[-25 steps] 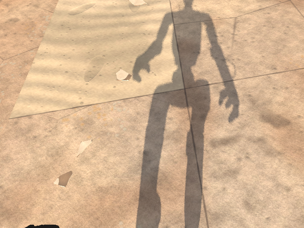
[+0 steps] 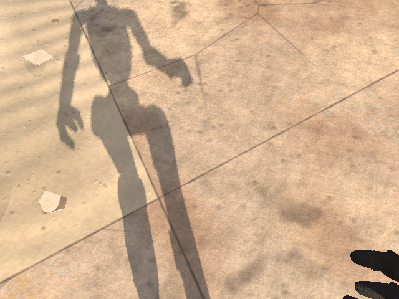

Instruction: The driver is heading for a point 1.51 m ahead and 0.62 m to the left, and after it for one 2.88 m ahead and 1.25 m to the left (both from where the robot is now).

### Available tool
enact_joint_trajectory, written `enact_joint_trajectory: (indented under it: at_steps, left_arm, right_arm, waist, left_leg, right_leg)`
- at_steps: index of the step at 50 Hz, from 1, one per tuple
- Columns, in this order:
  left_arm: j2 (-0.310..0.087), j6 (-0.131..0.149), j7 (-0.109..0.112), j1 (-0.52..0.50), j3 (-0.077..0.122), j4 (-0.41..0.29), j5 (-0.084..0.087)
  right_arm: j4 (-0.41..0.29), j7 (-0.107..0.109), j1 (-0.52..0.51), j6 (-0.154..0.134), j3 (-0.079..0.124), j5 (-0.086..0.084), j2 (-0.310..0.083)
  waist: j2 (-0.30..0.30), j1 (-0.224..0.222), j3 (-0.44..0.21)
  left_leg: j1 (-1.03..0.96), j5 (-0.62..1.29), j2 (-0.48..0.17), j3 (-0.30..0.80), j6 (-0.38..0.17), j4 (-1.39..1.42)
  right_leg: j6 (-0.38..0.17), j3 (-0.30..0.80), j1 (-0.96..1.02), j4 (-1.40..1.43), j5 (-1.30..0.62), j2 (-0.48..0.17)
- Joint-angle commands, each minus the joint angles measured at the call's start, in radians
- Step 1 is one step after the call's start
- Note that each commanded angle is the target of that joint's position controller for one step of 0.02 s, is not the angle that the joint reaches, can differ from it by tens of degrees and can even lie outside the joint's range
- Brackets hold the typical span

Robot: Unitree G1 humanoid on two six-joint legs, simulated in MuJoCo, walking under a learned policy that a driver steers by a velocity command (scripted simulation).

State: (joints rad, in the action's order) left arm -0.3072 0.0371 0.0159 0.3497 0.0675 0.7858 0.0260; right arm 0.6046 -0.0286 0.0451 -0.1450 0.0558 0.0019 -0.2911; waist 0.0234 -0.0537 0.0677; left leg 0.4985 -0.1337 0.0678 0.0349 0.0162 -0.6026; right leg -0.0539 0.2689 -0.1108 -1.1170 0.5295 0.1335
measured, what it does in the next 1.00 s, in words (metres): walks ahead, turning left: right foot, then left foot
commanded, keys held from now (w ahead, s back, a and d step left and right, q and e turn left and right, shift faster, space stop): q+shift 0.76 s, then shift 0.24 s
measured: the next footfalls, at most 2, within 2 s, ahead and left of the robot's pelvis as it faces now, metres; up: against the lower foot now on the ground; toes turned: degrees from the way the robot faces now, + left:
right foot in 0.34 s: +0.36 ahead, -0.06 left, +0.00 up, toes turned +21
left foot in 0.76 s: +0.23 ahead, +0.18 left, +0.00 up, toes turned +40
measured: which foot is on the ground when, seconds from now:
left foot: down 0.00-0.32, up 0.34-0.74, down 0.76-1.00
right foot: up 0.00-0.32, down 0.34-0.76, up 0.78-1.00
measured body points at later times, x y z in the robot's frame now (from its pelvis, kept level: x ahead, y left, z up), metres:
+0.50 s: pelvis +0.22 +0.01 +0.03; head +0.26 +0.01 +0.48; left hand +0.35 +0.31 -0.04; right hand +0.41 -0.26 -0.08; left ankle +0.16 +0.14 -0.62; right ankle +0.33 -0.07 -0.71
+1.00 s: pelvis +0.24 +0.07 +0.03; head +0.25 +0.12 +0.48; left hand +0.15 +0.38 -0.08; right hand +0.56 -0.01 -0.03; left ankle +0.19 +0.15 -0.71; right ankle +0.35 -0.04 -0.63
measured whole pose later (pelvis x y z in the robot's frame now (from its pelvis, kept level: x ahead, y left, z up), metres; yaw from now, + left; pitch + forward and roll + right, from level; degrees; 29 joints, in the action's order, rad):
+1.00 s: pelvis +0.24 +0.07 +0.03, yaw +43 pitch +2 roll -2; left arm -0.34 -0.02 0.02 0.13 0.09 0.74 0.00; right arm 0.58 0.02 0.14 0.04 0.04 0.01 -0.30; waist 0.02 -0.01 0.06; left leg 0.30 -0.20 0.02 0.05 -0.05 -0.48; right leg 0.09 0.00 -0.54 -1.04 0.37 -0.02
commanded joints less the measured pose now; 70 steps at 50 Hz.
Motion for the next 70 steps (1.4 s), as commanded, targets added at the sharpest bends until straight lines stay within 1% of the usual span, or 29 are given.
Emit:
enact_joint_trajectory:
  at_steps: [1,2,3,5,7,10,15,16,17,18,20,23,29,37,38,39,40,41,43,46,54,57,59,60,61,64,65,67,70]
  left_arm:
    - [-0.092,0.028,-0.004,-0.055,-0.015,-0.124,-0.01]
    - [-0.099,0.042,-0.003,-0.174,-0.011,-0.161,-0.043]
    - [-0.088,0.053,-0.004,-0.205,-0.009,-0.184,-0.058]
    - [-0.039,0.062,-0.008,-0.205,-0.025,-0.202,-0.061]
    - [-0.007,0.064,-0.01,-0.235,-0.042,-0.219,-0.05]
    - [-0.034,0.052,-0.016,-0.281,-0.041,-0.215,-0.034]
    - [-0.089,0.039,-0.011,-0.29,-0.009,-0.218,-0.04]
    - [-0.106,0.036,-0.003,-0.253,-0.002,-0.212,-0.05]
    - [-0.143,0.024,0.01,-0.21,0.002,-0.217,-0.06]
    - [-0.116,0.003,0.006,-0.212,-0.007,-0.219,-0.082]
    - [-0.054,-0.013,0.005,-0.302,-0.008,-0.231,-0.048]
    - [-0.058,-0.014,0.005,-0.382,-0.006,-0.223,-0.056]
    - [-0.095,-0.017,0.02,-0.323,0.021,-0.163,-0.05]
    - [-0.164,-0.012,-0.019,-0.288,0.059,-0.125,0.006]
    - [-0.129,-0.012,-0.025,-0.23,0.053,-0.099,0.003]
    - [-0.081,-0.014,-0.031,-0.187,0.037,-0.119,-0.038]
    - [-0.087,-0.018,-0.018,-0.269,0.031,-0.167,-0.059]
    - [-0.134,-0.026,-0.007,-0.329,0.044,-0.164,-0.038]
    - [-0.124,-0.036,0.014,-0.286,0.044,-0.135,-0.027]
    - [-0.125,-0.043,0.012,-0.221,0.044,-0.107,-0.028]
    - [-0.083,-0.049,-0.004,-0.233,0.012,-0.112,-0.021]
    - [-0.042,-0.045,-0.019,-0.166,-0.004,-0.08,-0.021]
    - [-0.125,-0.041,-0.019,-0.201,0.009,-0.11,-0.035]
    - [-0.216,-0.041,-0.013,-0.231,0.028,-0.135,-0.027]
    - [-0.226,-0.041,-0.014,-0.238,0.04,-0.134,-0.012]
    - [-0.191,-0.029,-0.005,-0.168,0.041,-0.127,-0.021]
    - [-0.191,-0.02,0.0,-0.107,0.048,-0.113,-0.01]
    - [-0.181,-0.016,0.01,-0.096,0.05,-0.106,0.019]
    - [-0.164,-0.045,0.021,-0.241,0.046,-0.167,0.018]
  right_arm:
    - [0.023,-0.009,0.248,0.016,0.037,-0.001,-0.101]
    - [0.027,-0.013,0.207,0.019,0.031,-0.005,-0.104]
    - [0.043,-0.009,0.211,0.015,0.026,-0.006,-0.104]
    - [0.082,0.0,0.237,0.02,0.015,-0.008,-0.081]
    - [0.091,0.02,0.234,0.039,0.034,-0.017,-0.144]
    - [0.078,0.05,0.217,0.084,0.065,-0.03,-0.229]
    - [0.041,0.075,0.191,0.128,0.059,-0.042,-0.158]
    - [0.036,0.07,0.22,0.132,0.046,-0.039,-0.107]
    - [0.038,0.066,0.316,0.136,0.026,-0.02,-0.032]
    - [0.035,0.06,0.481,0.14,0.024,-0.035,-0.067]
    - [0.055,0.068,0.419,0.169,0.058,-0.041,-0.177]
    - [0.038,0.078,0.363,0.205,0.069,-0.026,-0.166]
    - [-0.048,0.045,0.22,0.197,0.037,-0.022,-0.086]
    - [-0.083,0.004,0.192,0.23,0.06,-0.025,-0.143]
    - [-0.065,0.017,0.249,0.23,0.079,-0.02,-0.184]
    - [-0.073,0.041,0.297,0.223,0.114,-0.017,-0.329]
    - [-0.118,0.038,0.239,0.197,0.104,0.025,-0.345]
    - [-0.112,0.027,0.236,0.175,0.088,0.031,-0.28]
    - [-0.095,0.036,0.156,0.161,0.063,-0.001,-0.208]
    - [-0.101,0.05,0.091,0.167,0.036,0.004,-0.171]
    - [-0.05,0.046,0.083,0.173,0.026,0.01,-0.167]
    - [-0.008,0.033,0.047,0.16,-0.011,0.013,-0.072]
    - [0.026,0.037,0.114,0.147,0.003,0.019,-0.111]
    - [0.023,0.042,0.164,0.144,0.011,0.036,-0.127]
    - [0.016,0.054,0.129,0.144,0.013,0.043,-0.118]
    - [-0.015,0.074,0.019,0.154,0.025,0.012,-0.097]
    - [-0.026,0.065,0.028,0.15,0.03,0.007,-0.103]
    - [-0.03,0.034,0.036,0.121,0.031,-0.023,-0.085]
    - [0.013,0.01,0.117,0.069,0.036,-0.034,-0.063]
  waist:
    - [-0.123,0.13,-0.225]
    - [-0.027,0.11,-0.133]
    - [-0.026,0.086,-0.112]
    - [-0.067,0.054,-0.118]
    - [-0.074,0.04,-0.135]
    - [-0.1,0.032,-0.186]
    - [-0.118,-0.004,-0.151]
    - [-0.065,-0.005,-0.181]
    - [0.126,0.032,-0.259]
    - [0.227,0.096,-0.359]
    - [0.136,0.084,-0.209]
    - [0.095,0.104,-0.118]
    - [0.082,0.058,-0.164]
    - [0.082,0.087,-0.165]
    - [0.003,0.102,-0.169]
    - [-0.332,0.077,-0.172]
    - [-0.354,0.104,-0.218]
    - [-0.21,0.144,-0.223]
    - [-0.131,0.084,-0.186]
    - [-0.162,0.045,-0.209]
    - [-0.182,0.083,-0.155]
    - [-0.158,0.043,-0.155]
    - [-0.091,0.069,-0.112]
    - [0.063,0.129,-0.103]
    - [0.165,0.111,-0.088]
    - [0.235,0.034,-0.074]
    - [0.205,0.016,-0.136]
    - [0.164,0.036,-0.11]
    - [0.171,0.124,-0.08]
  left_leg:
    - [-0.716,0.161,-0.346,0.619,-0.278,0.263]
    - [-0.561,0.427,-0.297,0.506,-0.261,0.257]
    - [-0.502,0.615,-0.269,0.432,-0.256,0.244]
    - [-0.458,0.765,-0.216,0.36,-0.251,0.259]
    - [-0.383,0.807,-0.214,0.351,-0.273,0.269]
    - [-0.238,0.609,-0.162,0.329,-0.217,0.288]
    - [-0.157,0.205,-0.082,0.409,-0.091,0.151]
    - [-0.114,0.025,-0.035,0.372,-0.059,0.018]
    - [0.013,-0.476,0.055,0.248,-0.014,-0.246]
    - [0.076,-0.63,0.044,0.164,0.007,-0.404]
    - [0.172,-0.455,-0.073,0.079,0.075,-0.609]
    - [0.111,-0.307,-0.115,0.036,0.106,-0.685]
    - [0.07,-0.179,-0.177,-0.007,0.101,-0.414]
    - [-0.228,-0.07,-0.115,-0.107,-0.028,0.048]
    - [-0.36,0.053,-0.108,-0.052,-0.073,0.136]
    - [-0.57,0.525,-0.354,0.299,-0.19,0.188]
    - [-0.527,0.522,-0.476,0.509,-0.371,0.218]
    - [-0.501,0.471,-0.431,0.405,-0.355,0.236]
    - [-0.452,0.376,-0.34,0.271,-0.257,0.219]
    - [-0.38,0.457,-0.295,0.199,-0.247,0.216]
    - [-0.304,0.237,-0.287,0.237,-0.259,0.223]
    - [-0.248,0.106,-0.262,0.183,-0.213,0.203]
    - [-0.231,-0.058,-0.184,0.133,-0.121,0.146]
    - [-0.211,-0.169,-0.092,0.049,-0.066,0.067]
    - [-0.217,-0.195,-0.023,-0.04,-0.01,-0.002]
    - [-0.066,-0.374,0.024,0.003,-0.001,-0.184]
    - [-0.016,-0.477,0.011,0.042,-0.007,-0.276]
    - [0.008,-0.441,-0.037,0.076,-0.033,-0.205]
    - [-0.316,-0.251,-0.004,0.008,-0.028,0.106]
  right_leg:
    - [0.046,-0.082,-0.57,-0.36,-0.049,-0.078]
    - [0.051,-0.13,-0.555,-0.284,-0.06,-0.097]
    - [0.055,-0.137,-0.539,-0.202,-0.075,-0.131]
    - [0.076,-0.155,-0.498,-0.016,-0.087,-0.141]
    - [0.1,-0.18,-0.43,0.217,-0.11,-0.12]
    - [0.102,-0.2,-0.197,0.442,-0.373,-0.037]
    - [0.076,-0.116,0.004,0.69,-0.609,-0.086]
    - [0.036,-0.084,0.098,0.732,-0.67,-0.178]
    - [-0.058,0.106,0.263,0.689,-0.969,-0.414]
    - [-0.204,0.325,0.27,0.703,-0.958,-0.604]
    - [-0.209,0.223,0.125,0.77,-0.618,-0.51]
    - [-0.165,-0.034,-0.091,0.827,-0.587,-0.388]
    - [-0.203,-0.204,-0.013,0.84,-0.665,-0.413]
    - [-0.065,-0.371,-0.029,0.665,-0.577,-0.447]
    - [0.004,-0.419,-0.123,0.536,-0.47,-0.393]
    - [0.111,-0.506,-0.426,0.204,-0.018,-0.259]
    - [0.146,-0.333,-0.604,-0.011,0.152,-0.148]
    - [0.128,-0.25,-0.606,-0.095,0.094,-0.165]
    - [0.11,-0.224,-0.593,-0.052,-0.049,-0.194]
    - [0.136,-0.244,-0.476,-0.052,-0.151,-0.166]
    - [0.131,-0.248,-0.289,0.331,-0.164,-0.167]
    - [0.105,-0.275,-0.107,0.576,-0.307,-0.175]
    - [0.062,-0.209,-0.076,0.669,-0.574,-0.203]
    - [-0.007,-0.087,-0.108,0.661,-0.709,-0.286]
    - [-0.1,0.021,-0.181,0.724,-0.604,-0.337]
    - [-0.19,0.213,-0.089,0.782,-0.629,-0.394]
    - [-0.211,0.258,-0.021,0.806,-0.426,-0.407]
    - [-0.181,0.301,-0.055,0.875,0.143,-0.389]
    - [-0.107,0.202,-0.29,0.885,0.069,-0.262]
